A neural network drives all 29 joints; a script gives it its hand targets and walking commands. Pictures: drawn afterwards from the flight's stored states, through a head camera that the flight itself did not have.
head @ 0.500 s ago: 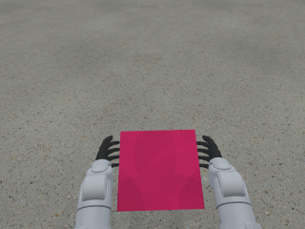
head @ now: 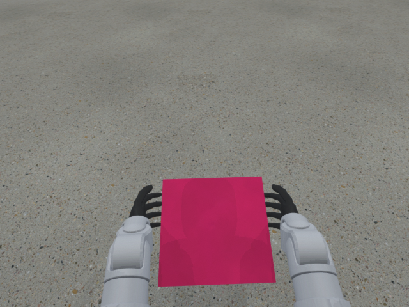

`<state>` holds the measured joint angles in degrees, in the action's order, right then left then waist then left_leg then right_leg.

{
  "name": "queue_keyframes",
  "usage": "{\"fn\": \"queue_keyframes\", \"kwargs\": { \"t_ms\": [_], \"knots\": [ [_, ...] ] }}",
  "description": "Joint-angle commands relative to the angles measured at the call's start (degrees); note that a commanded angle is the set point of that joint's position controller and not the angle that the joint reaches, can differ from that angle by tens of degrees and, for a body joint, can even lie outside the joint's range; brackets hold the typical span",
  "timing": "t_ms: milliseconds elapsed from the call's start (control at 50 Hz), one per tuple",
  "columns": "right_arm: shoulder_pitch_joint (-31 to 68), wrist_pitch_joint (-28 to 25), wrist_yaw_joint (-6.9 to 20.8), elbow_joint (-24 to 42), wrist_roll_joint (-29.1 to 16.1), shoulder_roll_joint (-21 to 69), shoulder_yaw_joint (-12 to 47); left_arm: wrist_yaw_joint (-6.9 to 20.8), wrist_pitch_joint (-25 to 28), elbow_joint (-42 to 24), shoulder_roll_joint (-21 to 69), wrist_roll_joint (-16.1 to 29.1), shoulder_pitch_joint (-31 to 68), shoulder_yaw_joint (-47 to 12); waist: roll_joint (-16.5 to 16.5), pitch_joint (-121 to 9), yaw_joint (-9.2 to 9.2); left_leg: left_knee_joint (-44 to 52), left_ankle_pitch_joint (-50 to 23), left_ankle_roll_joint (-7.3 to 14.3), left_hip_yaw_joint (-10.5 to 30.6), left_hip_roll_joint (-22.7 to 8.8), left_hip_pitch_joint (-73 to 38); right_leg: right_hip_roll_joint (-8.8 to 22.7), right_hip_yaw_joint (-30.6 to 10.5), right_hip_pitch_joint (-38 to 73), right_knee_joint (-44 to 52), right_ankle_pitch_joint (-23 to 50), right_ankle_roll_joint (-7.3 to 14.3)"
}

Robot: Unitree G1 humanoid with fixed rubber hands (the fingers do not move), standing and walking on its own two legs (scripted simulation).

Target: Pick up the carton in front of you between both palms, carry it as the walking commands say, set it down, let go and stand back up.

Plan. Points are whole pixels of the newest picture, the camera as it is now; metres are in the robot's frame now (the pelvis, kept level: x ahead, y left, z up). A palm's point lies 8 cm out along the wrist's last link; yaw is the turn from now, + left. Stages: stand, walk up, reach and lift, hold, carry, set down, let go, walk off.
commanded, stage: hold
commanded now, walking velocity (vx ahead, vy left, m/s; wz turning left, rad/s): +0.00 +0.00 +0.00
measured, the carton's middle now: (212, 234) +0.31 +0.00 -0.08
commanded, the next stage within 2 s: set down in 0.72 s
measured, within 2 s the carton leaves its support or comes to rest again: neither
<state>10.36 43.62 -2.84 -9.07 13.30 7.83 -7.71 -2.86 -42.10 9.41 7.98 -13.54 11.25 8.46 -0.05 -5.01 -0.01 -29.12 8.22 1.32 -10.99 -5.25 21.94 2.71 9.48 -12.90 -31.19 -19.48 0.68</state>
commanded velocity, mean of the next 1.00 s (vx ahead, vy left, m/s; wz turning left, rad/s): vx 0.00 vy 0.00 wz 0.00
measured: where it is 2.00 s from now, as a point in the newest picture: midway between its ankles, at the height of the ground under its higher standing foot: outside the picture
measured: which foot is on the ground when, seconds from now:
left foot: down 0.00-1.00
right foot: down 0.00-1.00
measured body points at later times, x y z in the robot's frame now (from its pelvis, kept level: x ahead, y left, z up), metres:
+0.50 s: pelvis -0.01 +0.02 +0.01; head -0.05 +0.05 +0.46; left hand +0.30 +0.13 +0.04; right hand +0.25 -0.17 +0.04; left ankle +0.07 +0.13 -0.73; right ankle -0.03 -0.10 -0.73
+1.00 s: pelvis +0.00 +0.04 +0.00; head -0.01 +0.06 +0.45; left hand +0.34 +0.14 +0.02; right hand +0.29 -0.16 +0.02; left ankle +0.07 +0.13 -0.73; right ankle -0.03 -0.10 -0.73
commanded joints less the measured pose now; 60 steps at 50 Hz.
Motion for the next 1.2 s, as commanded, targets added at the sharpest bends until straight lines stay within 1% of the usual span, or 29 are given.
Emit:
{"fn": "queue_keyframes", "kwargs": {
  "t_ms": [0,20,40,60,80,100,120,140,180,220,260,320,360,400,440,480,580,740,780,820,860,900,940,980,1020,1040,1080,1140,1180],
  "knots": [
    [24.24,-6.73,14.28,5.41,-14.23,52.69,29.88,14.75,3.50,-6.32,53.03,14.58,20.69,-30.47,-5.29,-11.43,-0.15,3.11,-23.04,0.60,15.65,9.77,-34.47,-4.93,-17.58,-4.29,11.86,28.09,1.83],
    [23.02,-7.18,13.88,4.22,-12.37,51.61,28.46,14.64,3.62,-6.52,51.45,13.66,20.97,-30.10,-3.84,-11.53,0.43,3.94,-19.14,0.08,15.38,9.99,-32.69,-4.69,-17.42,-1.25,12.10,25.23,2.21],
    [23.15,-7.62,13.71,4.25,-11.66,51.01,27.22,14.94,3.75,-6.52,51.57,13.88,22.70,-30.81,-2.47,-9.38,-1.20,4.53,-18.10,-0.35,15.51,9.87,-30.66,-5.22,-16.40,-0.42,12.04,22.03,1.91],
    [25.23,-8.11,13.63,4.85,-12.30,51.37,27.68,14.94,3.94,-6.89,52.08,14.20,23.58,-32.17,-1.49,-9.91,-1.36,4.28,-18.01,-0.57,15.18,10.11,-32.66,-5.20,-16.60,-1.29,12.57,20.95,1.82],
    [24.26,-8.22,13.45,3.46,-11.32,51.23,26.42,15.31,4.00,-7.64,51.17,15.25,25.09,-33.01,-2.95,-8.09,-2.01,4.58,-15.75,-0.97,15.38,10.20,-29.98,-5.69,-16.13,1.10,13.76,16.78,2.03],
    [25.48,-8.38,13.56,4.28,-11.58,51.36,27.00,15.53,3.97,-7.83,52.08,15.26,25.29,-33.85,-1.65,-7.87,-1.58,4.71,-15.46,-1.54,14.79,10.75,-28.50,-5.98,-15.72,2.97,13.36,18.92,1.85],
    [28.11,-8.51,13.96,5.45,-13.36,52.27,28.58,15.35,3.98,-7.67,53.12,15.14,25.21,-34.66,-1.13,-9.66,-0.93,4.70,-15.25,-1.51,15.07,11.16,-30.55,-5.79,-16.08,1.76,13.12,19.84,1.53],
    [29.26,-8.39,14.41,5.68,-14.62,52.27,29.55,14.96,3.93,-6.74,53.32,14.16,23.63,-33.88,-1.03,-10.18,-0.21,4.73,-14.81,-1.24,15.35,11.12,-32.36,-5.75,-16.42,0.21,13.24,19.51,1.40],
    [31.42,-8.23,15.41,5.25,-15.85,52.70,31.22,14.32,4.04,-4.21,52.87,12.09,21.46,-30.74,-1.11,-9.35,2.25,4.97,-12.33,-0.88,15.04,11.36,-31.95,-5.72,-16.54,-0.74,13.71,16.43,1.16],
    [32.81,-8.12,16.19,3.35,-15.82,52.51,30.67,14.17,4.10,-2.31,53.38,10.87,21.25,-29.21,-1.56,-7.90,3.31,5.55,-9.97,-0.63,14.96,11.21,-31.82,-5.78,-16.27,-2.15,14.11,12.70,1.00],
    [33.16,-8.09,16.56,1.95,-15.29,52.94,29.92,14.63,4.19,-2.18,54.28,11.19,23.02,-29.64,-1.61,-7.11,2.99,5.74,-8.23,-0.69,14.68,11.08,-32.54,-5.84,-16.08,-3.66,14.58,9.98,1.13],
    [32.23,-7.78,16.58,0.52,-13.97,53.57,28.57,16.01,3.75,-2.04,55.82,13.19,26.55,-31.77,-1.45,-7.02,0.66,6.19,-5.12,-1.11,14.41,10.84,-32.56,-6.01,-15.76,-3.76,14.96,7.18,1.45],
    [32.77,-7.76,16.71,-0.76,-13.38,53.84,27.38,16.64,3.48,-0.88,56.40,13.56,27.96,-32.04,-0.35,-6.20,-0.23,6.47,-3.12,-1.45,14.39,10.66,-33.20,-5.91,-15.73,-5.48,15.20,5.19,1.89],
    [34.17,-8.00,17.19,-2.26,-13.27,54.12,26.26,16.83,3.31,0.78,56.71,13.05,28.80,-31.10,0.76,-4.98,-0.13,6.79,-0.59,-1.71,14.45,10.40,-33.99,-5.83,-15.59,-8.11,15.29,2.39,2.38],
    [35.53,-8.21,17.80,-3.13,-13.44,54.71,25.88,16.94,3.22,1.92,57.42,12.80,29.27,-30.40,0.95,-4.94,0.38,7.20,1.16,-1.82,14.81,9.97,-33.76,-5.91,-15.29,-8.47,15.04,0.90,2.64],
    [36.32,-8.24,18.31,-3.09,-13.68,55.62,26.28,17.32,3.28,2.09,58.42,13.23,29.90,-30.59,0.52,-6.29,0.68,7.64,1.51,-1.88,15.25,9.54,-33.51,-6.13,-15.04,-7.31,14.71,1.17,2.64],
    [37.30,-8.01,18.53,-2.89,-13.31,56.20,26.13,18.12,3.27,3.49,59.16,13.59,30.69,-29.87,-0.05,-7.91,0.49,8.27,0.84,-2.00,16.11,8.62,-34.27,-6.58,-15.01,-6.55,14.28,2.17,2.58],
    [38.36,-7.51,18.64,-4.05,-12.35,55.56,24.19,18.27,2.77,5.60,59.23,13.19,31.90,-28.19,0.66,-6.79,0.34,9.14,1.96,-2.16,17.41,7.41,-33.88,-6.79,-15.03,-6.53,13.69,2.08,2.39],
    [39.38,-7.62,18.83,-5.83,-11.53,54.95,22.77,18.06,2.86,6.82,59.20,12.70,33.09,-26.79,0.94,-6.05,0.47,9.14,2.67,-2.17,17.71,7.13,-33.18,-6.92,-15.00,-6.74,13.19,1.60,2.39],
    [41.65,-8.24,19.02,-9.64,-9.94,54.10,19.77,17.72,3.32,9.77,58.72,11.38,35.20,-23.74,1.18,-4.48,0.90,8.84,5.15,-2.03,18.02,6.89,-31.67,-7.00,-14.88,-7.87,12.18,-0.13,2.49],
    [44.96,-9.71,19.10,-14.49,-7.58,52.83,15.55,17.34,4.48,14.60,57.72,9.23,37.79,-18.84,1.12,-2.59,1.41,7.90,8.22,-1.78,18.10,6.89,-29.54,-7.11,-14.72,-9.94,10.55,-2.22,2.61],
    [47.38,-11.88,18.78,-19.08,-4.75,51.42,11.07,16.73,6.41,18.73,56.32,6.47,40.13,-13.95,0.93,-1.73,1.91,6.20,9.07,-1.58,17.92,7.21,-27.08,-7.24,-14.54,-12.77,8.33,-2.97,2.66],
    [48.50,-14.51,17.94,-22.81,-1.70,49.34,6.74,15.64,8.81,21.84,54.06,3.30,41.34,-9.07,0.79,-1.96,2.51,3.78,6.87,-1.50,17.31,7.71,-24.18,-7.44,-14.41,-15.95,5.66,-2.22,2.59],
    [48.00,-17.52,16.81,-25.52,1.43,46.03,2.66,14.42,11.72,24.63,50.46,-0.26,40.48,-4.14,0.53,-2.29,3.05,0.94,2.68,-1.47,16.36,8.31,-20.16,-8.00,-14.28,-19.43,3.07,-0.68,2.40],
    [46.30,-21.11,15.82,-27.40,4.09,42.74,-0.32,13.48,15.40,26.37,47.29,-3.09,38.83,-1.24,0.07,-4.04,2.95,-2.75,-3.42,-1.81,15.23,9.01,-15.60,-8.82,-13.76,-24.15,0.28,1.30,1.92],
    [45.68,-23.13,15.40,-27.94,4.76,41.68,-0.80,13.12,17.52,26.75,46.35,-3.75,38.48,-0.99,-0.08,-5.94,2.92,-4.79,-6.34,-2.08,15.03,9.37,-13.70,-9.12,-13.57,-26.35,-1.24,2.64,1.57],
    [45.65,-27.47,14.69,-27.86,4.32,41.16,0.73,12.73,22.10,25.97,45.24,-3.52,39.21,-2.61,0.08,-11.67,3.07,-8.62,-12.15,-2.53,14.81,10.12,-10.98,-9.75,-13.25,-29.07,-4.28,6.80,0.84],
    [46.64,-33.18,13.47,-27.12,1.05,43.41,7.12,13.04,28.19,24.94,47.25,-0.92,41.11,-7.44,-0.69,-23.79,2.88,-14.48,-21.77,-2.46,14.38,11.26,-9.56,-10.89,-13.20,-31.78,-8.36,14.47,-0.29],
    [49.21,-36.37,12.67,-26.38,-1.70,45.96,12.08,13.42,31.61,24.31,49.30,1.49,43.66,-11.41,-1.23,-32.28,2.89,-18.69,-26.20,-2.22,14.38,11.67,-7.23,-11.00,-13.54,-33.78,-11.34,18.75,-0.98]
  ]
}}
